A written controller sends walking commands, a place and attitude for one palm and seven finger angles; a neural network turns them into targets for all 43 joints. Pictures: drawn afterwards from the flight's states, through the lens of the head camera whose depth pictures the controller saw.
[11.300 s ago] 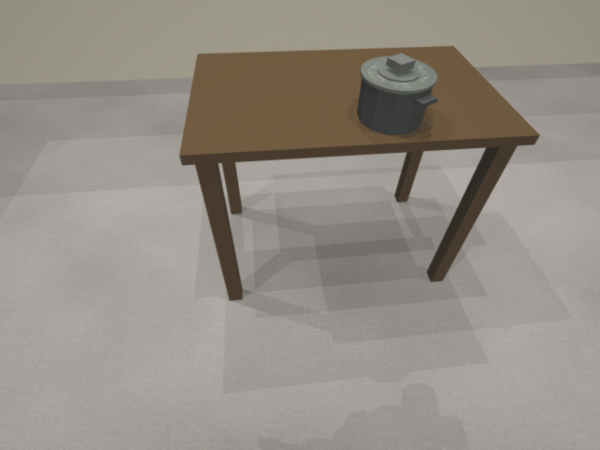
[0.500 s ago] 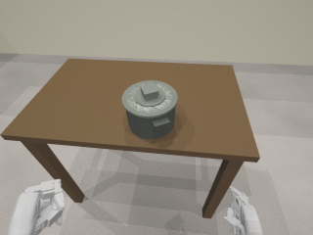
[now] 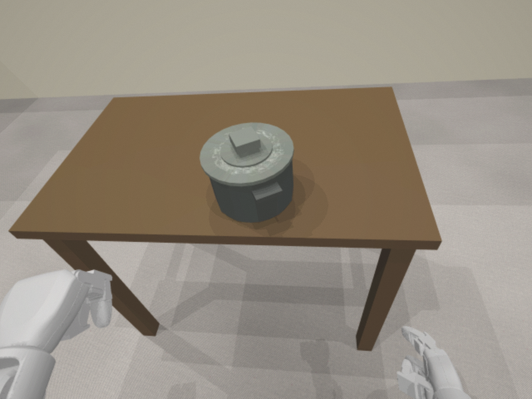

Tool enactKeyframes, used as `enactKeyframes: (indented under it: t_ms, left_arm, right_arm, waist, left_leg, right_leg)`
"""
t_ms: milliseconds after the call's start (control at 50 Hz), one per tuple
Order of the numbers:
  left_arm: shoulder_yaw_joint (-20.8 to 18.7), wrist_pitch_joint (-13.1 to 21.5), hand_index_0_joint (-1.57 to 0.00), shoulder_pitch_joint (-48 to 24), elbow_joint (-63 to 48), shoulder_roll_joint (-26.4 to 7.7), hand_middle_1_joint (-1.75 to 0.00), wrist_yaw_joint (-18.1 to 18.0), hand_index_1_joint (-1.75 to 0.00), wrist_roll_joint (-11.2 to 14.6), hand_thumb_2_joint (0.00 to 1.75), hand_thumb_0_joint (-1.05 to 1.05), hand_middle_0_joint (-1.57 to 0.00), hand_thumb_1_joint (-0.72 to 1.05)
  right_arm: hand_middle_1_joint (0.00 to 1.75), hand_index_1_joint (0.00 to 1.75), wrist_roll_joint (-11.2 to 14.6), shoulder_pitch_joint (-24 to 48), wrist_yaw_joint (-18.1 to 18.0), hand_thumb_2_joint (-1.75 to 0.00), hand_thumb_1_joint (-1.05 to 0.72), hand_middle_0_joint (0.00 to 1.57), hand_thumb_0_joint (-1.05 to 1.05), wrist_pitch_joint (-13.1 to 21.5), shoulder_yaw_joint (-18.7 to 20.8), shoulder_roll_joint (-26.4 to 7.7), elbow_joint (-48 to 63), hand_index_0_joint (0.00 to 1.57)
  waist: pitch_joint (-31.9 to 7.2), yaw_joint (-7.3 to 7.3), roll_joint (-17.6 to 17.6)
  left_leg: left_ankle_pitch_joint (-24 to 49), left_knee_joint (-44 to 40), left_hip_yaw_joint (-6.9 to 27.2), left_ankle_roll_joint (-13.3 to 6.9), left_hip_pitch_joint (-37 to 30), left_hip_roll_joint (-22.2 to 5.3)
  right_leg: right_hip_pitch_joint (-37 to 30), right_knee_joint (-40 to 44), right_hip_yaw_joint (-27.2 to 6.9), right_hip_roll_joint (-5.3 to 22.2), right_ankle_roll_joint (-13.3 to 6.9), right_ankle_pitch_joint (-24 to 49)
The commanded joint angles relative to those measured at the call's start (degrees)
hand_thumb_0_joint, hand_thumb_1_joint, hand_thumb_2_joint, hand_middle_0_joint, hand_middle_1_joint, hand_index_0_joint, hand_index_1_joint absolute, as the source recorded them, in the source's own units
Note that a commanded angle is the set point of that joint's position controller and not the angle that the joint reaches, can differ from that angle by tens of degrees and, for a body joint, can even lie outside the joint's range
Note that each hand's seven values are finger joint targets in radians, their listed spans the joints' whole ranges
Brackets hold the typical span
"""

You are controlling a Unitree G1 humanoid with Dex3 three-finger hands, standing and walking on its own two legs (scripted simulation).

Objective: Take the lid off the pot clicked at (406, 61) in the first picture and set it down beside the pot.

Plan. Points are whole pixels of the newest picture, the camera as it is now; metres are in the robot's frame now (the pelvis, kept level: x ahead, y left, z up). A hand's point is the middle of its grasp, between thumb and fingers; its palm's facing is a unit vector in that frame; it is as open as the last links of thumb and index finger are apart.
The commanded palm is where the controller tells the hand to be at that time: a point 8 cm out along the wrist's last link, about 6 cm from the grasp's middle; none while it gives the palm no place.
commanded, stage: reach forward and open the fingers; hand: left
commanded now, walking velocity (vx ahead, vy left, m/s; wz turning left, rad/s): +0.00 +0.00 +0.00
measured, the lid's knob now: (244, 140) +0.55 +0.11 +0.10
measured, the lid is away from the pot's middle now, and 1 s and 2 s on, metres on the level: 0.00 0.00 0.00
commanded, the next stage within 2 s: move the open hand above the knob in 0.86 s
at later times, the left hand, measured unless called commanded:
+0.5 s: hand (80, 287) +0.21 +0.26 +0.12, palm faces -0.20 -0.05 -0.98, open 6.8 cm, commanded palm +0.20 +0.26 +0.20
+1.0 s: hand (76, 227) +0.27 +0.28 +0.17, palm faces -0.08 -0.06 -0.99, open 9.8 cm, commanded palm +0.25 +0.26 +0.23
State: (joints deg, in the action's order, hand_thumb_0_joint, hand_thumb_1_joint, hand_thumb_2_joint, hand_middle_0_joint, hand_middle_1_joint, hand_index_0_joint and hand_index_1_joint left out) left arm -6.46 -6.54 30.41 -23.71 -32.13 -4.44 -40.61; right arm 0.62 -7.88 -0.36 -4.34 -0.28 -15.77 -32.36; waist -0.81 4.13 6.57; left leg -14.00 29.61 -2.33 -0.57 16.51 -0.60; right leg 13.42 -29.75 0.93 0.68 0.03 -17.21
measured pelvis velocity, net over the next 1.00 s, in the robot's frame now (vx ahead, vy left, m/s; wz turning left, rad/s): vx -0.03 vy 0.02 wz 0.04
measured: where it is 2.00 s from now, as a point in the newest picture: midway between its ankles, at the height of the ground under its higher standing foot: outside the picture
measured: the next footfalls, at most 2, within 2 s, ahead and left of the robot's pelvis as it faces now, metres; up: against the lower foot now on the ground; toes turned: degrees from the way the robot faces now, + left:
none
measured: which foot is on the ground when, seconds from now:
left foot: down 0.00-1.00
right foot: down 0.00-1.00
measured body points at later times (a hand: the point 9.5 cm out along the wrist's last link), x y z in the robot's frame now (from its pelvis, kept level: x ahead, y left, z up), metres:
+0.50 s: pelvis -0.02 +0.00 +0.01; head -0.01 -0.05 +0.45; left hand +0.22 +0.26 +0.18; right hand +0.19 -0.22 -0.10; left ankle +0.02 +0.11 -0.74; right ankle -0.02 -0.12 -0.74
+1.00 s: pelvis -0.03 +0.02 +0.00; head -0.02 -0.03 +0.45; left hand +0.27 +0.28 +0.23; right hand +0.19 -0.19 -0.09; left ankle +0.02 +0.11 -0.74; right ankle -0.02 -0.12 -0.74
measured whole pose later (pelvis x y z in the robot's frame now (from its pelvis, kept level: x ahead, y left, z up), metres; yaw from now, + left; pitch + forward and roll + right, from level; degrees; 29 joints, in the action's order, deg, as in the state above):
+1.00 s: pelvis -0.03 +0.02 +0.00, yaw +2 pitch -2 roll +0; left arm -1.3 -6.6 -11.8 -4.6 -37.7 19.8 -42.4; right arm 3.1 -7.2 1.1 -3.6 -0.9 -16.2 -31.8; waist 1.3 3.2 7.5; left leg -8.6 24.5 -1.0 -2.2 14.3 1.9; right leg 10.8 -25.6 2.4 2.9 1.4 -13.1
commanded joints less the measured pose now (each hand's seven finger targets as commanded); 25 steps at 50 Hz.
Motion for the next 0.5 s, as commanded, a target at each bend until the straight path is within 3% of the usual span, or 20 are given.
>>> enactKeyframes:
  t_ms: [0,40,80,100,120,160,180,200,220,260,300,340,400,480]
  left_arm:
    - [-7.3,-0.06,-1.16,-9.3,-6.34,-13.59,-1.04,3.72,-1.04,-4.9,1.08,0.0,-1.16,0.52]
    - [-5.76,0.96,-1.14,-13.39,-4.36,-13.81,-0.97,7.39,-0.97,-3.07,1.12,0.0,-1.14,0.46]
    - [-6.98,1.87,-1.12,-14.57,-3.59,-15.74,-0.9,10.9,-0.9,-1.41,1.15,0.0,-1.12,0.4]
    - [-7.31,2.4,-1.11,-14.97,-0.94,-16.74,-0.86,12.52,-0.86,-0.89,1.17,0.0,-1.11,0.37]
    - [-9.43,3.24,-1.09,-19.12,-1.18,-20.22,-0.83,13.69,-0.83,-0.86,1.18,0.0,-1.09,0.34]
    - [-10.29,4.95,-1.07,-24.05,-1.29,-22.44,-0.76,15.62,-0.76,-1.56,1.21,0.0,-1.07,0.28]
    - [-12.25,5.64,-1.06,-25.2,-2.5,-24.43,-0.72,16.09,-0.72,-1.88,1.22,0.0,-1.06,0.25]
    - [-10.89,6.56,-1.05,-26.1,-1.11,-22.73,-0.68,16.67,-0.68,-1.57,1.23,0.0,-1.05,0.22]
    - [-12.6,7.42,-1.04,-26.35,0.63,-23.98,-0.65,16.86,-0.65,-1.28,1.23,0.0,-1.04,0.2]
    - [-12.68,8.41,-1.01,-25.09,1.7,-22.52,-0.58,17.29,-0.58,-0.26,1.25,0.0,-1.01,0.14]
    - [-9.46,7.93,-0.99,-24.36,4.96,-18.37,-0.51,18.05,-0.51,0.54,1.26,0.0,-0.99,0.09]
    - [-8.61,7.64,-0.96,-28.51,5.14,-18.38,-0.44,18.26,-0.44,0.9,1.28,0.0,-0.96,0.03]
    - [-7.48,8.01,-0.93,-35.49,1.09,-19.88,-0.33,18.37,-0.33,-0.08,1.31,0.0,-0.93,-0.05]
    - [-13.4,8.69,-0.88,-40.29,1.56,-26.8,-0.19,17.21,-0.19,-2.09,1.35,0.0,-0.88,-0.16]
  right_arm:
    - [0.3,0.3,1.39,10.67,-0.67,-0.9,-0.9,0.2,0.0,2.29,2.27,-5.32,10.0,0.2]
    - [0.3,0.3,1.81,10.38,-1.12,-0.9,-0.9,0.2,0.0,2.43,2.55,-5.67,9.35,0.2]
    - [0.3,0.3,2.19,11.56,-1.46,-0.9,-0.9,0.2,0.0,3.48,2.37,-5.65,9.84,0.2]
    - [0.3,0.3,1.87,9.79,-1.82,-0.9,-0.9,0.2,0.0,3.45,2.33,-5.74,9.24,0.2]
    - [0.3,0.3,1.88,9.87,-2.13,-0.9,-0.9,0.2,0.0,3.14,2.26,-6.16,8.57,0.2]
    - [0.3,0.3,1.59,10.34,-2.59,-0.9,-0.9,0.2,0.0,3.67,1.89,-5.79,8.83,0.2]
    - [0.3,0.3,1.74,11.11,-2.42,-0.9,-0.9,0.2,0.0,4.28,1.86,-5.69,9.3,0.2]
    - [0.3,0.3,1.49,9.93,-2.57,-0.9,-0.9,0.2,0.0,4.35,1.65,-5.11,9.05,0.2]
    - [0.3,0.3,1.5,9.03,-2.46,-0.9,-0.9,0.2,0.0,4.17,1.85,-5.34,8.54,0.2]
    - [0.3,0.3,1.52,8.87,-1.82,-0.9,-0.9,0.2,0.0,3.88,2.02,-5.34,8.87,0.2]
    - [0.3,0.3,1.7,8.26,-0.87,-0.9,-0.9,0.2,0.0,3.68,2.18,-5.45,9.01,0.2]
    - [0.3,0.3,2.11,8.56,-0.64,-0.9,-0.9,0.2,0.0,3.09,2.59,-6.34,9.25,0.2]
    - [0.3,0.3,1.95,9.79,-0.53,-0.9,-0.9,0.2,0.0,4.05,2.25,-6.0,10.18,0.2]
    - [0.3,0.3,1.77,9.57,-0.93,-0.9,-0.9,0.2,0.0,5.06,2.26,-5.9,9.64,0.2]
  waist:
    - [-10.36,-0.18,-4.64]
    - [-8.14,-1.28,-5.74]
    - [-6.89,-1.28,-5.74]
    - [-6.33,-1.47,-8.06]
    - [-5.52,-1.62,-7.21]
    - [-5.71,-1.27,-6.26]
    - [-6.86,-1.05,-3.82]
    - [-7.25,-1.08,-4.01]
    - [-6.64,-0.87,-3.76]
    - [-6.64,-0.26,-2.23]
    - [-5.57,-0.86,-3.64]
    - [-4.23,-1.32,-5.03]
    - [-8.1,-1.16,-2.85]
    - [-10.97,-0.22,-1.72]
  left_leg:
    - [10.26,-3.15,1.36,-1.96,-6.58,1.14]
    - [10.09,-3.74,1.81,-2.32,-7.01,1.74]
    - [10.47,-3.2,1.77,-2.75,-7.66,2.15]
    - [10.78,-3.37,1.59,-2.99,-6.95,2.44]
    - [10.16,-4.15,1.68,-2.89,-7.19,2.39]
    - [10.63,-4.45,2.05,-2.99,-7.88,2.67]
    - [11.0,-3.99,1.97,-2.91,-9.01,2.61]
    - [12.05,-4.2,1.81,-3.02,-9.29,2.96]
    - [12.21,-4.52,1.9,-2.86,-9.57,2.93]
    - [13.08,-5.08,1.9,-2.51,-9.91,3.01]
    - [11.88,-5.37,1.48,-2.31,-9.18,3.05]
    - [9.37,-6.24,1.36,-2.17,-8.57,2.81]
    - [8.15,-6.72,1.6,-2.28,-10.15,3.05]
    - [8.58,-6.61,2.69,-2.34,-11.38,2.93]
  right_leg:
    - [-0.94,5.61,0.31,-0.7,-0.4,9.09]
    - [-0.57,6.82,0.65,-0.6,0.23,10.35]
    - [0.19,7.71,0.03,-0.69,0.49,12.45]
    - [-0.47,7.59,0.8,-0.4,0.88,13.14]
    - [-0.4,8.49,0.57,-0.32,1.03,12.39]
    - [-0.47,8.81,0.71,-0.22,1.1,12.54]
    - [-1.09,9.04,0.04,-0.54,0.72,12.93]
    - [-1.95,8.84,0.9,-0.25,0.81,13.59]
    - [-1.74,9.41,0.97,-0.32,0.72,13.5]
    - [-2.17,9.7,1.5,-0.59,0.47,13.99]
    - [-1.41,10.0,2.11,-0.82,0.47,12.82]
    - [-0.28,10.89,1.93,-0.85,0.71,10.09]
    - [-1.57,10.68,1.66,-0.72,0.48,7.59]
    - [-3.37,10.28,0.86,-1.25,-0.2,7.23]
